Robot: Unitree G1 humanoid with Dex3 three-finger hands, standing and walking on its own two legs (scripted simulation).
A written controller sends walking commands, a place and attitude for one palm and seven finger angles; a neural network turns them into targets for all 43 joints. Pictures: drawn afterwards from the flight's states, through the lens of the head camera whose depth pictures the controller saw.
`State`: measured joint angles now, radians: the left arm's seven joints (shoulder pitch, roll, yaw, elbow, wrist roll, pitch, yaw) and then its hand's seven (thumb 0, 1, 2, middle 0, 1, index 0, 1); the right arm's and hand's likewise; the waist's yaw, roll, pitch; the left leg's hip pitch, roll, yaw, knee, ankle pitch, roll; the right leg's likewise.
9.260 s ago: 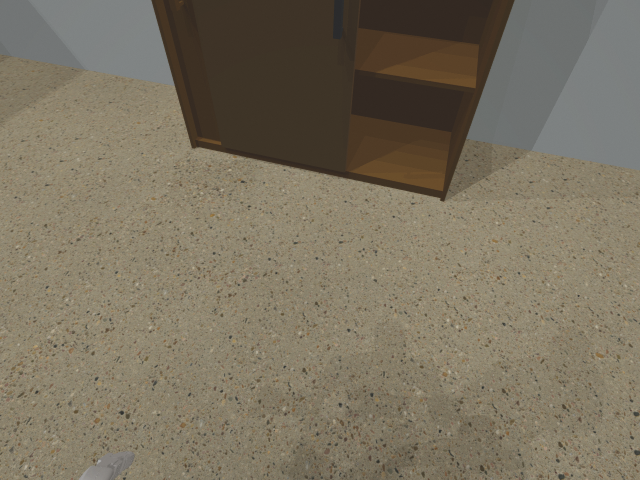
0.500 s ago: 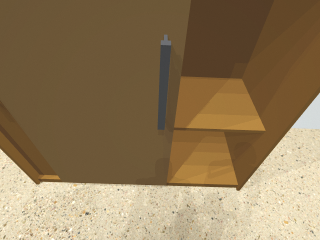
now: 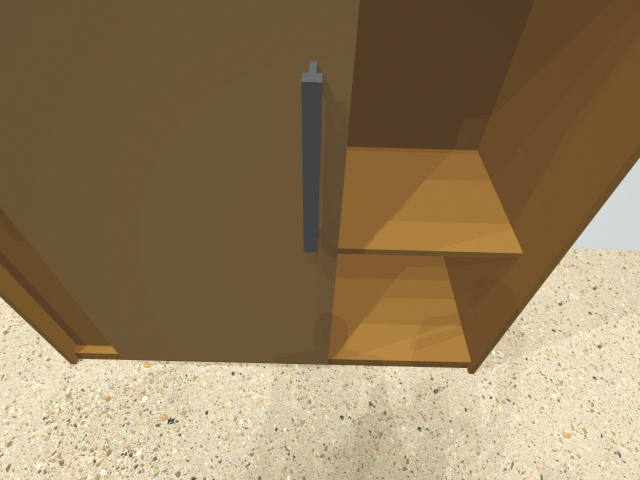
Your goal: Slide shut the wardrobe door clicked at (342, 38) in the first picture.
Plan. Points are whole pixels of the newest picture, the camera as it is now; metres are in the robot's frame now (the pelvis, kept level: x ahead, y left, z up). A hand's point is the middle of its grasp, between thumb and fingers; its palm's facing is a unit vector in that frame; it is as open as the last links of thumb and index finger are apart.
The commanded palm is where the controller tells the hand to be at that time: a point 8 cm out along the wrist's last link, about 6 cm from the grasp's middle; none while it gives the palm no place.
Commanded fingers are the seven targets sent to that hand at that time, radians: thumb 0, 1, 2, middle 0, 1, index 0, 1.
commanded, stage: look again from close up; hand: left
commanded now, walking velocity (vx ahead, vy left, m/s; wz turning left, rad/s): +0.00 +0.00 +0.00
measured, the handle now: (311, 169) +0.56 +0.05 +0.08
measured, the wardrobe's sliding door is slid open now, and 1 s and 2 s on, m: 0.47 0.47 0.47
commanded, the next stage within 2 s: raise the hand with hooked fingers in 1.48 s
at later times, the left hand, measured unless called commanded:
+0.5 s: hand out of the picture -0.02 +0.11 -0.17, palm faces +0.06 -0.98 -0.17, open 7.4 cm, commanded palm none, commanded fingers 0.00 0.90 0.90 -0.20 -0.30 -0.20 -0.30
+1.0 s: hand out of the picture +0.02 +0.09 -0.17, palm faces +0.06 -0.98 -0.17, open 7.4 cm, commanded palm none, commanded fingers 0.00 0.90 0.90 -0.20 -0.30 -0.20 -0.30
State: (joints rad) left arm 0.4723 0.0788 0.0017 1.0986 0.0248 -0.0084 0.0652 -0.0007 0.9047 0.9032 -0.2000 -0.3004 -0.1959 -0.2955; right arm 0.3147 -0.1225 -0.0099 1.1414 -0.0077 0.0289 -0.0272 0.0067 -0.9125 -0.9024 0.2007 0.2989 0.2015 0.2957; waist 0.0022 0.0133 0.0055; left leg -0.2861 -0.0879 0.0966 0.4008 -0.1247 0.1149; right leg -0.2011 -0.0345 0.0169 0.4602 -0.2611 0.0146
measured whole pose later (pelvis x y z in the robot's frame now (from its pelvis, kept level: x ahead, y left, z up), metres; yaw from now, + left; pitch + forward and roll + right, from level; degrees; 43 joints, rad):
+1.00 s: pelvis +0.05 -0.05 +0.01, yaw +1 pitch +0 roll +0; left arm 0.35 0.10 -0.01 1.11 0.01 -0.03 0.06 0.00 0.90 0.90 -0.20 -0.30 -0.20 -0.30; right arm 0.29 -0.13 0.01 1.15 -0.01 0.00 -0.04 0.01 -0.92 -0.90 0.20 0.30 0.20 0.30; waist 0.00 0.00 0.03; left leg -0.21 -0.05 0.05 0.40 -0.19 0.05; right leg -0.09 0.01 -0.02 0.39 -0.30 -0.02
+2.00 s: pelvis +0.01 -0.09 -0.05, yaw +1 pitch +9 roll +1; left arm 0.36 0.18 0.13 0.16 -0.25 -0.40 -0.31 0.01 0.62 0.78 -0.22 -0.49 -0.22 -0.48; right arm 0.15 -0.27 -0.05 0.52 0.02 -0.21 -0.03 0.02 -0.91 -0.90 0.20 0.30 0.20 0.30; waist -0.01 -0.04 -0.13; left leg -0.71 0.00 0.03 0.92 -0.36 0.01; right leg -0.60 0.04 -0.06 0.96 -0.52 -0.08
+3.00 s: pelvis +0.01 -0.04 -0.02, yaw +3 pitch +4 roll -3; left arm 0.10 0.39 0.35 0.17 -0.35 -0.14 -0.41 -0.01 -0.47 0.32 -0.30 -1.18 -0.30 -1.18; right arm 0.22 -0.25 0.07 0.58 0.05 -0.24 -0.09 0.02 -0.91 -0.90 0.21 0.30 0.21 0.30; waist 0.02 0.04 -0.06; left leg -0.51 -0.03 0.01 0.72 -0.28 0.07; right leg -0.35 0.03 -0.07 0.66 -0.38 -0.01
